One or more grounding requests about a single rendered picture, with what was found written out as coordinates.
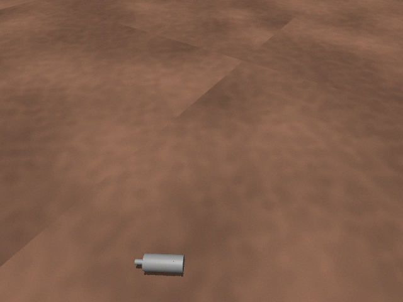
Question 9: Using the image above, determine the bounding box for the bottle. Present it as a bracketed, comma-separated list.
[135, 253, 184, 273]

